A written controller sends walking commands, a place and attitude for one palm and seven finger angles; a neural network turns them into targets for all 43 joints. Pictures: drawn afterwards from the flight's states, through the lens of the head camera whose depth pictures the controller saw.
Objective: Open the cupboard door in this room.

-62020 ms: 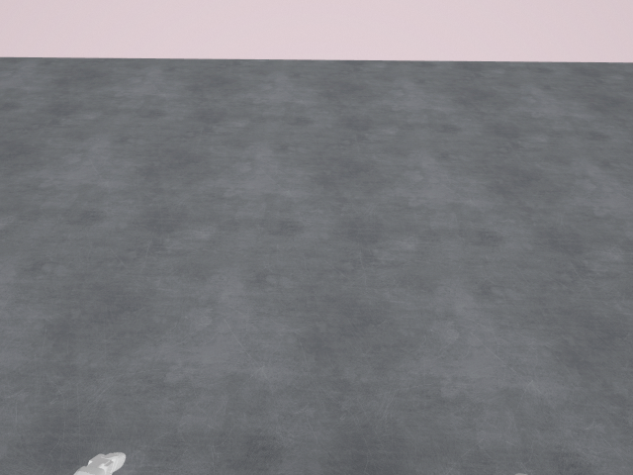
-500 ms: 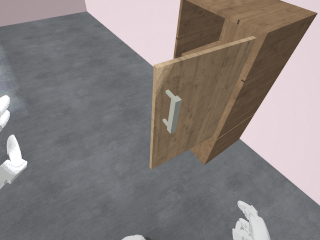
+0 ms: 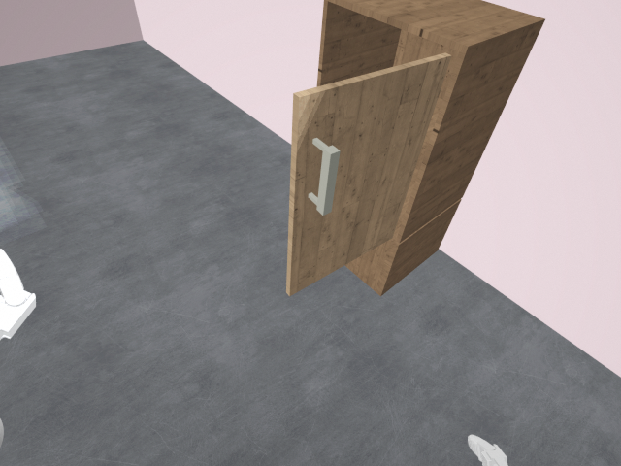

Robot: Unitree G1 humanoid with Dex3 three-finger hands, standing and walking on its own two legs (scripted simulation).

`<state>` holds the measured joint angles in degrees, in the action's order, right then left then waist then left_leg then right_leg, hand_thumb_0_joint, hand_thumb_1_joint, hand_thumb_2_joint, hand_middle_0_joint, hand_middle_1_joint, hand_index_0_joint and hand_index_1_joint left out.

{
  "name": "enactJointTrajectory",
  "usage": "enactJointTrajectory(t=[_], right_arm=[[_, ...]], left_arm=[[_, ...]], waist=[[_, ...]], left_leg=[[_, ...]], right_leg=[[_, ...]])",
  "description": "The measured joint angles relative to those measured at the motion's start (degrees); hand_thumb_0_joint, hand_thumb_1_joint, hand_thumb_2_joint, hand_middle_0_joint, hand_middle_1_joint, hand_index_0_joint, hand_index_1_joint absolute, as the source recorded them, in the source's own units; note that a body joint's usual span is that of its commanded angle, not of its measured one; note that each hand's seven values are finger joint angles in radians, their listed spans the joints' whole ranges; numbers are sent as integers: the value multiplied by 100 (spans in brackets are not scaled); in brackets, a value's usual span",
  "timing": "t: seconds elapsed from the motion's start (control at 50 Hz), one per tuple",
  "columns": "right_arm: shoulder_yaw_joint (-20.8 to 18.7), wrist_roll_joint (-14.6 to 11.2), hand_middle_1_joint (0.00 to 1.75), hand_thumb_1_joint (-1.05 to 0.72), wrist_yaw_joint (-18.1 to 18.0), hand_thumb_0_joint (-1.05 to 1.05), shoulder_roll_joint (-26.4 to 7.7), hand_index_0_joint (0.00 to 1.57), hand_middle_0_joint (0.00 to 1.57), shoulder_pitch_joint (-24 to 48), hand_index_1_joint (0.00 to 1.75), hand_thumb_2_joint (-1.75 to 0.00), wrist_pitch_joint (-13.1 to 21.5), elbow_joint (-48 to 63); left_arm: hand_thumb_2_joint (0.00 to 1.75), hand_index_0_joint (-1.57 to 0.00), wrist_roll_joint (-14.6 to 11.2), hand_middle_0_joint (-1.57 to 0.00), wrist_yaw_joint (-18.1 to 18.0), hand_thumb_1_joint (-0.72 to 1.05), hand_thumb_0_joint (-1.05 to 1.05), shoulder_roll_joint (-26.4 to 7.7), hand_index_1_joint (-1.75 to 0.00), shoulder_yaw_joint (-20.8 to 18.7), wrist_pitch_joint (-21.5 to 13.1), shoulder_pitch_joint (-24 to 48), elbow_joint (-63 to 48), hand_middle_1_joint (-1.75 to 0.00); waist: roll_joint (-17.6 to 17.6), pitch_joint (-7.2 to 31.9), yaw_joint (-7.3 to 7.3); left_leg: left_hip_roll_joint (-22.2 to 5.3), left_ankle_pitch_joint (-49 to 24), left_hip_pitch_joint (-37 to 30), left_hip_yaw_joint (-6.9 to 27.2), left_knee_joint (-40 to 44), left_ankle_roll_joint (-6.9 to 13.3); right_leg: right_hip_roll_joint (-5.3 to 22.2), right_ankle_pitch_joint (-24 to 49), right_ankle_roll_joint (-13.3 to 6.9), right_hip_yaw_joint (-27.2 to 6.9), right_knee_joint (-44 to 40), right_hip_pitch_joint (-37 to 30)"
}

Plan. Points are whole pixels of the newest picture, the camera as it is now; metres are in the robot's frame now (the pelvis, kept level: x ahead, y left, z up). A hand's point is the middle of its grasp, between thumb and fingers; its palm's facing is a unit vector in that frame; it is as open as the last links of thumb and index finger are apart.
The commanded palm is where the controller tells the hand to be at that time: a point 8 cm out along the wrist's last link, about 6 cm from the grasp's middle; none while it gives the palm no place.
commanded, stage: stop stepping back and stand still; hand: left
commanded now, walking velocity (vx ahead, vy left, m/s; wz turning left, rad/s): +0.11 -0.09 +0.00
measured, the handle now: (321, 176) +0.65 +0.02 +0.01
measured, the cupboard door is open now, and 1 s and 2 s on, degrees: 85 85 85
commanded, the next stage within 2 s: let the arm hang, fingers relaxed in 0.52 s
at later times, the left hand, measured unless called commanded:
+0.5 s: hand (79, 349) +0.18 +0.23 +0.16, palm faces +0.46 -0.78 -0.43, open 7.4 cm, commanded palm +0.12 +0.26 +0.19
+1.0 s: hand out of the picture -0.02 +0.14 -0.16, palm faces +0.08 -0.97 -0.21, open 7.0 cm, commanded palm none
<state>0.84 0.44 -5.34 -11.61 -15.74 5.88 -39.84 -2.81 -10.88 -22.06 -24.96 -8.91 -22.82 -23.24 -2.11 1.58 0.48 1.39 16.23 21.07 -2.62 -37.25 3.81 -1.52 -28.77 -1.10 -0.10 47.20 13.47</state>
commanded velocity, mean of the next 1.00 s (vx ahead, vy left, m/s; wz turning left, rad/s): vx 0.05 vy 0.02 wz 0.00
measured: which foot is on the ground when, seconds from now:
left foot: down 0.00-0.28, up 0.30-0.60, down 0.62-1.00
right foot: up 0.00-0.26, down 0.28-1.00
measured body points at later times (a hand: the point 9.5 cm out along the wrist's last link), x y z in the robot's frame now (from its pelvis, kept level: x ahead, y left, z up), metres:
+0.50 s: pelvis -0.03 -0.04 +0.02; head -0.04 -0.06 +0.47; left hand +0.15 +0.26 +0.19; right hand +0.10 -0.30 -0.09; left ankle +0.03 +0.11 -0.67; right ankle -0.08 -0.10 -0.72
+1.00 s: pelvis -0.02 -0.05 +0.00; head +0.01 -0.05 +0.45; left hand -0.02 +0.19 -0.14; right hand +0.05 -0.27 -0.15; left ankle +0.02 +0.10 -0.72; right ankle -0.02 -0.13 -0.72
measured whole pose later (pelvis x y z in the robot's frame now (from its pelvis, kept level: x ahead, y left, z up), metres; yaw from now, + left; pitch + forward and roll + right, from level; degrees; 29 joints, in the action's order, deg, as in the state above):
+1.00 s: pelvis -0.02 -0.05 +0.00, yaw +4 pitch -1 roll +0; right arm -0.1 1.8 -0.2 -10.0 -14.1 -3.4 -53.8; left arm 0.9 -1.1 -10.4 -0.2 3.1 -20.2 51.7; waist -0.2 -4.0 -0.2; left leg -1.0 13.2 19.1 1.7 -34.3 -0.8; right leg -1.7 -20.0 -3.3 3.0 36.1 15.1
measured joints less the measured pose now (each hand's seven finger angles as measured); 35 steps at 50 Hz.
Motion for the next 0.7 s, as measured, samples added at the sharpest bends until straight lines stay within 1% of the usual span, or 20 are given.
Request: enactJointTrajectory(t=[0.02, 0.06, 0.1, 0.16, 0.24, 0.26, 0.28, 0.3, 0.32, 0.36, 0.38, 0.42, 0.48, 0.52, 0.56, 0.6, 0.62, 0.64, 0.66, 0.7], right_arm=[[15, 31, 30, -91, 18, 1, 40, 20, 20, 66, 30, -90, 64, 1], [51, 42, 30, -91, 123, 1, 178, 20, 20, 117, 30, -90, 153, 40], [85, 34, 30, -91, 230, 1, 294, 21, 20, 77, 30, -90, 186, 124], [56, 42, 30, -90, 292, 1, 337, 21, 20, -70, 30, -90, 158, 264], [-64, 64, 30, -90, 179, 1, 248, 21, 20, -229, 30, -90, 18, 348], [-91, 64, 30, -90, 147, 1, 222, 21, 20, -244, 30, -90, -16, 356], [-111, 61, 30, -90, 128, 1, 198, 21, 20, -242, 30, -90, -50, 379], [-142, 49, 30, -90, 119, 1, 124, 21, 20, -156, 30, -90, -95, 323], [-172, 60, 30, -90, 113, 1, 26, 21, 20, -43, 30, -90, -135, 203], [-215, 64, 30, -90, 136, 1, -127, 21, 20, 79, 30, -90, -162, -49], [-234, 41, 30, -91, 148, 1, -172, 20, 20, 77, 30, -90, -171, -105], [-267, 2, 30, -91, 133, 1, -237, 20, 20, 47, 30, -90, -157, -131], [-295, -22, 30, -91, 57, 1, -294, 20, 20, 58, 30, -90, -47, -67], [-302, -16, 30, -91, 12, 1, -298, 20, 20, 119, 30, -90, 40, -7], [-297, 1, 30, -91, 7, 1, -277, 20, 20, 207, 30, -90, 102, 85], [-278, 15, 30, -91, 29, 1, -257, 20, 20, 305, 30, -90, 136, 232], [-275, 13, 30, -91, 42, 1, -249, 20, 20, 353, 30, -90, 141, 333], [-301, 31, 30, -91, 155, 1, -281, 20, 20, 431, 30, -90, 232, 282], [-318, 36, 30, -91, 291, 1, -360, 20, 20, 522, 30, -90, 207, 211], [-277, 64, 30, -91, 447, 1, -541, 20, 20, 731, 30, -90, -46, 87]], left_arm=[[90, -21, 0, -21, 8, 89, 2, -26, -30, -16, 36, 124, 116, -30], [90, -21, -6, -20, 66, 89, 2, -173, -30, -16, 67, 91, 46, -30], [90, -20, -3, -20, 136, 90, 2, -299, -30, 21, 28, -284, -307, -30], [90, -21, 55, -20, 219, 90, 2, -381, -30, 125, -147, -1092, -835, -30], [89, -21, 117, -21, 236, 89, 2, -594, -30, 78, -285, -1686, -932, -30], [89, -21, 123, -21, 216, 89, 2, -683, -30, -2, -269, -1705, -886, -30], [89, -22, 123, -21, 192, 89, 2, -793, -30, -126, -249, -1692, -851, -30], [89, -22, 120, -21, 187, 89, 1, -773, -30, -177, -240, -1571, -753, -30], [89, -22, 104, -21, 189, 89, 1, -663, -30, -164, -238, -1402, -610, -30], [89, -22, 94, -21, 194, 89, 1, -385, -30, -95, -294, -1133, -227, -30], [89, -22, 94, -21, 186, 89, 1, -242, -30, -54, -303, -1050, -23, -30], [89, -22, 86, -21, 168, 89, 1, 36, -30, 58, -266, -909, 309, -30], [89, -21, 128, -21, 131, 89, 2, 323, -30, 325, -255, -676, 557, -30], [89, -21, 162, -21, 128, 89, 2, 374, -30, 502, -264, -531, 462, -30], [89, -21, 175, -21, 144, 89, 2, 326, -30, 589, -302, -483, 168, -30], [89, -21, 152, -21, 153, 89, 2, 196, -30, 531, -377, -576, -220, -30], [89, -21, 125, -21, 146, 89, 2, 100, -30, 445, -411, -664, -422, -30], [89, -21, 228, -21, 220, 89, 2, -36, -30, 484, -518, -544, -238, -30], [89, -21, 308, -21, 363, 89, 1, -160, -30, 681, -420, -243, 219, -30], [90, -21, 396, -20, 625, 89, 1, -147, -30, 1188, 161, 353, 1425, -30]], waist=[[28, -142, -95], [-7, -324, -284], [-69, -368, -409], [6, -253, -481], [266, -32, -428], [271, 18, -395], [194, 71, -338], [227, 43, -213], [315, -37, -114], [418, -68, -18], [422, -18, 6], [399, 66, 31], [324, 14, 20], [240, -107, 18], [146, -236, 24], [99, -330, 14], [112, -356, 4], [136, -332, -39], [180, -340, -65], [354, -333, -116]], left_leg=[[-22, -181, -59, -14, 135, -7], [-67, -470, -206, -19, 514, -41], [-140, -687, -331, -59, 883, -78], [-286, -798, -381, -123, 1210, -151], [-372, -503, -180, -86, 1153, -209], [-343, -275, -30, -89, 948, -225], [-276, 99, 213, -149, 588, -244], [-273, 404, 483, -92, 30, -272], [-272, 521, 705, 49, -631, -309], [-250, 414, 998, 177, -1664, -396], [-245, 254, 1069, 177, -1965, -431], [-277, -45, 1066, 127, -2162, -465], [-361, -216, 782, 2, -1608, -409], [-392, -238, 495, -81, -982, -350], [-392, -283, 164, -152, -334, -295], [-353, -605, -234, -177, 395, -260], [-366, -704, -430, -165, 713, -263], [-354, -548, -359, -126, 717, -336], [-297, -446, -244, -74, 604, -368], [-197, -414, -76, 13, 488, -344]], right_leg=[[-40, -4, -1, -48, 477, 298], [-60, 222, 13, -61, 966, 786], [-3, 571, 28, 52, 904, 1065], [53, 729, 21, 382, 330, 1055], [-4, 310, -63, 826, -871, 299], [-17, 215, -112, 848, -1288, 13], [17, 159, -237, 714, -1721, -216], [15, 712, -338, 670, -1838, -162], [-15, 1028, -386, 671, -1742, -117], [-28, 1017, -381, 668, -1677, -188], [-4, 961, -360, 652, -1718, -253], [56, 917, -322, 624, -1851, -406], [149, 925, -291, 650, -1992, -617], [191, 888, -279, 691, -1992, -702], [198, 824, -270, 709, -1938, -733], [158, 725, -251, 692, -1805, -703], [115, 640, -234, 669, -1660, -639], [150, 587, -162, 719, -1312, -405], [202, 595, -79, 668, -834, -136], [200, -95, 76, 338, 106, 409]])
